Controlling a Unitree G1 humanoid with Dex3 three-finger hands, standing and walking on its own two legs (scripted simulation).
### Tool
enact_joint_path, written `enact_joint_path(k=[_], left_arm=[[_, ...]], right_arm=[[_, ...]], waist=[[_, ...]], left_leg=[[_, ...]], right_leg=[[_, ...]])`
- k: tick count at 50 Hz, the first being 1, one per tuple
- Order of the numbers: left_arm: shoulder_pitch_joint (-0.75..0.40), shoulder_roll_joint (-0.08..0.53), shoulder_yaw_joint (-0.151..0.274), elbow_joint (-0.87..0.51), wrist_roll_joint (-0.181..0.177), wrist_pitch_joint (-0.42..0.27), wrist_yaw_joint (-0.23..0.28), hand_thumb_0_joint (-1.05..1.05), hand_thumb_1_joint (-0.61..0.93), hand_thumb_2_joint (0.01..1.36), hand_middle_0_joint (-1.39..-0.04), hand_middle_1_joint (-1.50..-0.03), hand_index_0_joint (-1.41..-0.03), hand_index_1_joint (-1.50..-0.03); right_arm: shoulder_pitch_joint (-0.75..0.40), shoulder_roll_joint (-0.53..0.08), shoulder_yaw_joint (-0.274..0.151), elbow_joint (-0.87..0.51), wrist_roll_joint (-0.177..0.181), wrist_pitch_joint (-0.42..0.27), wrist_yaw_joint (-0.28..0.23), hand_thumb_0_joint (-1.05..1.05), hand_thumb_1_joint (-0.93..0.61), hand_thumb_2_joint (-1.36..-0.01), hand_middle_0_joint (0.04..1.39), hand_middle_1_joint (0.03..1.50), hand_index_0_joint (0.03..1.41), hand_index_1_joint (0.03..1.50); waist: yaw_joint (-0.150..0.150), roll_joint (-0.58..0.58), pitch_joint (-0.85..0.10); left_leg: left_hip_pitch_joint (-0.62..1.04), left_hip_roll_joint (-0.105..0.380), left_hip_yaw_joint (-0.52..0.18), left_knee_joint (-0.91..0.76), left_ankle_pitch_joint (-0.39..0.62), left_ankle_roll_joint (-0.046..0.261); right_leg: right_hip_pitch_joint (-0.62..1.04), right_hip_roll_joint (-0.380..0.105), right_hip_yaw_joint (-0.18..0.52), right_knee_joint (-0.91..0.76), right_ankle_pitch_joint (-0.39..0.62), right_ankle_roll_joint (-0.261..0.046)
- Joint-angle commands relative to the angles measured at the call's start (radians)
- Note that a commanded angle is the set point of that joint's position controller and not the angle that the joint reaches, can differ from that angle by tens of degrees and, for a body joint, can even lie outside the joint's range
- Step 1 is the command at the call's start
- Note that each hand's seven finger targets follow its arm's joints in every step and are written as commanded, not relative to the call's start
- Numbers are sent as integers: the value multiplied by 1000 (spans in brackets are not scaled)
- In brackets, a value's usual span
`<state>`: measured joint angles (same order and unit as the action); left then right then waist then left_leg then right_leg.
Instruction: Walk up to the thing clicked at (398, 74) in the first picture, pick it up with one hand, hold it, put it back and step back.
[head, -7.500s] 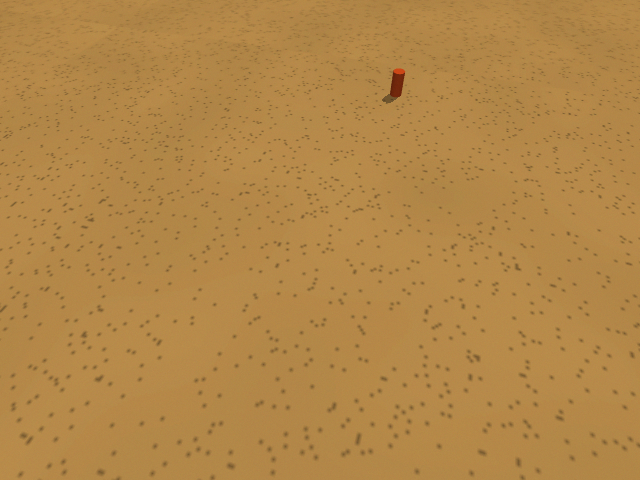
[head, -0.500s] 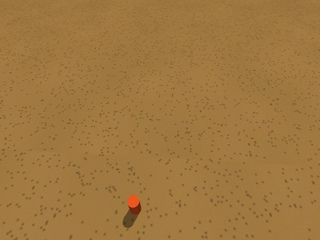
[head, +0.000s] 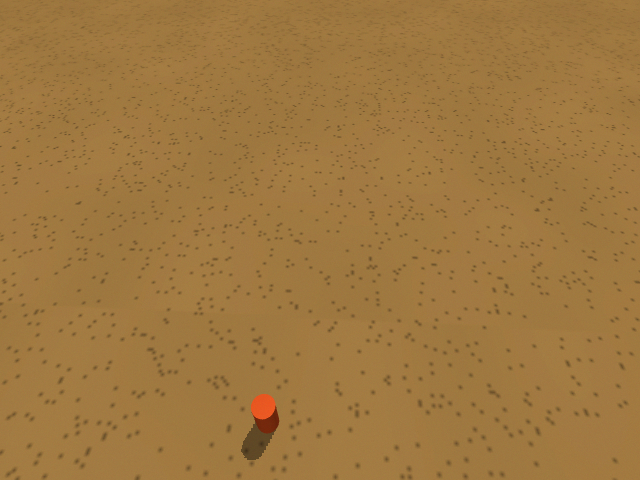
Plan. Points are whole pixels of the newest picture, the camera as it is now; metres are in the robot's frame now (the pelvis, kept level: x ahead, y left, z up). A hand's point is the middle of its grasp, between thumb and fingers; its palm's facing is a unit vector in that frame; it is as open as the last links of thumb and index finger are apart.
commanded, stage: stand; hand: left
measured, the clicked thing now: (265, 414) +0.40 +0.16 -0.71
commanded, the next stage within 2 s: go down in 1.24 s
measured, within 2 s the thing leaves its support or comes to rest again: neither
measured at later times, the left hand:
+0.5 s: hand out of the picture +0.06 +0.26 -0.16, palm faces -0.02 -0.94 -0.34, open 7.4 cm
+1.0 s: hand out of the picture +0.07 +0.25 -0.16, palm faces -0.02 -0.94 -0.34, open 7.4 cm
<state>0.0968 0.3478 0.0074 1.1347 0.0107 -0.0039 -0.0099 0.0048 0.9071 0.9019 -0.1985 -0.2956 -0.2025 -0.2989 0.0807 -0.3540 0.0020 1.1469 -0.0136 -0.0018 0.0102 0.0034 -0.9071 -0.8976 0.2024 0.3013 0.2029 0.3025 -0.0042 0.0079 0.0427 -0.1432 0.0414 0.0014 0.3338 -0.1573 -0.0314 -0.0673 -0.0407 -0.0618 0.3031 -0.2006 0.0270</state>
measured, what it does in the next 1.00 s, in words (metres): stands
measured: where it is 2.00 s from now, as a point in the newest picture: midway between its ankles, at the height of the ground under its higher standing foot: outside the picture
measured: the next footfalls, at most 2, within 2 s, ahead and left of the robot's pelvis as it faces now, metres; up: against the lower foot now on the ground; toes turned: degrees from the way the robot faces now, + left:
none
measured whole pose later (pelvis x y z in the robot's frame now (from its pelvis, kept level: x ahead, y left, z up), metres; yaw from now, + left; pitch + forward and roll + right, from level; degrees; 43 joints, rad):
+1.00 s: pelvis +0.00 +0.00 +0.00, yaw +0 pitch -2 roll +0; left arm 0.12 0.35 0.01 1.12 0.01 0.00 -0.01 0.00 0.91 0.90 -0.20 -0.30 -0.20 -0.30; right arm 0.10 -0.36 0.01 1.14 -0.01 0.00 0.01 0.00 -0.91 -0.90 0.20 0.30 0.20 0.30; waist 0.00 0.01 0.04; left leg -0.14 0.04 0.00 0.34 -0.16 -0.03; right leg -0.07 -0.04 -0.06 0.31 -0.20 0.03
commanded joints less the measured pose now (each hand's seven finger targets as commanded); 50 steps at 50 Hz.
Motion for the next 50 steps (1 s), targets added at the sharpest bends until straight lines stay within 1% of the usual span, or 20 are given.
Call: enact_joint_path(k=[1, 4, 6, 9, 10, 14, 15, 17, 18, 20, 23, 27, 28, 29, 31, 34, 38, 42, 47, 50], left_arm=[[-26, 216, 38, -54, 3, -23, 15, 0, 900, 900, -200, -300, -200, -300], [-36, 224, 41, -55, 1, -23, 17, 0, 899, 900, -200, -300, -200, -300], [-28, 214, 37, -56, 0, -24, 15, 0, 899, 900, -200, -300, -200, -300], [-20, 218, 38, -59, 3, -23, 16, 0, 899, 900, -200, -300, -200, -300], [-31, 222, 39, -58, 1, -22, 16, 0, 899, 900, -200, -300, -200, -300], [-13, 214, 39, -53, 3, -19, 15, 0, 899, 900, -200, -300, -200, -300], [-21, 221, 40, -54, 2, -18, 15, 0, 899, 900, -200, -300, -200, -300], [-13, 211, 37, -53, 1, -19, 15, 0, 899, 900, -200, -300, -200, -300], [-14, 216, 39, -52, 3, -19, 13, 0, 899, 900, -200, -300, -200, -300], [-15, 215, 40, -54, 2, -19, 14, 0, 899, 900, -200, -300, -200, -300], [-10, 220, 40, -57, 3, -20, 14, 0, 899, 900, -200, -300, -200, -300], [-11, 218, 39, -56, 1, -21, 13, 0, 899, 900, -200, -300, -200, -300], [-9, 218, 40, -59, 3, -20, 14, 0, 899, 900, -200, -300, -200, -300], [-10, 224, 41, -59, 3, -21, 15, 0, 899, 900, -200, -300, -200, -300], [-10, 219, 39, -61, 2, -21, 15, 0, 899, 900, -200, -300, -200, -300], [-5, 220, 39, -57, 1, -21, 16, 0, 899, 900, -200, -300, -200, -300], [-2, 218, 37, -56, 2, -21, 16, 0, 899, 900, -200, -300, -200, -300], [1, 220, 38, -61, 2, -22, 16, 0, 899, 900, -200, -300, -200, -300], [0, 215, 37, -61, 2, -20, 15, 0, 899, 900, -200, -300, -200, -300], [-4, 219, 39, -63, 5, -20, 17, 0, 899, 900, -200, -300, -200, -300]], right_arm=[[-53, -214, -39, -61, 5, -25, -17, 0, -900, -900, 200, 300, 200, 300], [-36, -206, -37, -60, 6, -24, -17, 0, -900, -900, 200, 300, 200, 300], [-38, -212, -37, -59, 4, -25, -17, 0, -900, -900, 200, 300, 200, 300], [-43, -210, -38, -63, 4, -26, -18, 0, -900, -900, 200, 300, 200, 300], [-43, -206, -36, -62, 5, -26, -18, 0, -900, -900, 200, 300, 200, 300], [-41, -215, -40, -60, 4, -25, -17, 0, -900, -900, 200, 300, 200, 300], [-34, -209, -38, -59, 4, -24, -17, 0, -900, -900, 200, 300, 200, 300], [-43, -213, -40, -60, 5, -25, -16, 0, -900, -900, 200, 300, 200, 300], [-27, -209, -38, -58, 5, -24, -16, 0, -900, -900, 200, 300, 200, 300], [-31, -212, -39, -60, 4, -24, -15, 0, -900, -900, 200, 300, 200, 300], [-34, -214, -40, -63, 3, -25, -16, 0, -900, -900, 200, 300, 200, 300], [-25, -210, -38, -60, 4, -24, -15, 0, -900, -900, 200, 300, 200, 300], [-28, -213, -39, -65, 3, -24, -15, 0, -900, -900, 200, 300, 200, 300], [-23, -209, -38, -64, 3, -25, -15, 0, -900, -900, 200, 300, 200, 300], [-21, -212, -37, -63, 4, -26, -16, 0, -900, -900, 200, 300, 200, 300], [-27, -212, -38, -67, 5, -25, -17, 0, -900, -900, 200, 300, 200, 300], [-22, -214, -37, -64, 7, -22, -16, 0, -900, -900, 200, 300, 200, 300], [-22, -210, -34, -67, 5, -23, -16, 0, -900, -900, 200, 300, 200, 300], [-21, -214, -35, -66, 4, -24, -17, 0, -900, -900, 200, 300, 200, 300], [-12, -207, -33, -69, 4, -23, -17, 0, -900, -900, 200, 300, 200, 300]], waist=[[9, 0, -81], [1, -19, -84], [5, 4, -74], [9, -9, -88], [4, -11, -81], [9, -5, -62], [6, -10, -58], [9, -5, -52], [2, -10, -48], [5, -4, -43], [7, -3, -54], [4, -10, -47], [6, -5, -61], [5, -8, -64], [8, -6, -74], [8, -9, -72], [5, -13, -57], [8, -9, -64], [6, -3, -55], [3, -6, -57]], left_leg=[[37, 98, -77, -40, 173, 38], [44, 101, -75, -39, 196, 37], [38, 96, -73, -41, 176, 35], [42, 102, -75, -39, 190, 40], [40, 99, -76, -43, 186, 36], [28, 95, -77, -53, 126, 38], [25, 97, -79, -59, 132, 36], [30, 95, -83, -58, 112, 37], [17, 90, -78, -62, 83, 37], [11, 89, -83, -65, 65, 37], [25, 92, -84, -58, 96, 38], [12, 90, -90, -60, 88, 36], [20, 93, -85, -49, 98, 43], [19, 93, -89, -53, 124, 39], [24, 95, -87, -45, 157, 41], [37, 98, -88, -39, 163, 41], [33, 89, -83, -40, 125, 39], [32, 93, -83, -41, 145, 42], [29, 92, -81, -45, 119, 39], [21, 93, -81, -48, 134, 40]], right_leg=[[-9, -112, 82, -54, 144, -30], [-9, -113, 82, -48, 146, -30], [-15, -113, 84, -54, 138, -31], [-3, -113, 81, -48, 152, -31], [-7, -111, 81, -45, 135, -32], [-18, -110, 82, -58, 96, -33], [-19, -109, 80, -50, 88, -35], [-32, -106, 78, -57, 66, -33], [-32, -108, 84, -63, 62, -34], [-36, -108, 84, -60, 42, -34], [-40, -110, 87, -56, 55, -35], [-36, -108, 84, -54, 50, -34], [-26, -114, 88, -56, 76, -36], [-23, -111, 86, -48, 84, -34], [-6, -113, 85, -47, 115, -32], [-21, -113, 82, -47, 103, -31], [-31, -110, 83, -58, 90, -32], [-19, -113, 83, -50, 116, -33], [-31, -113, 86, -56, 98, -34], [-22, -111, 82, -49, 102, -33]])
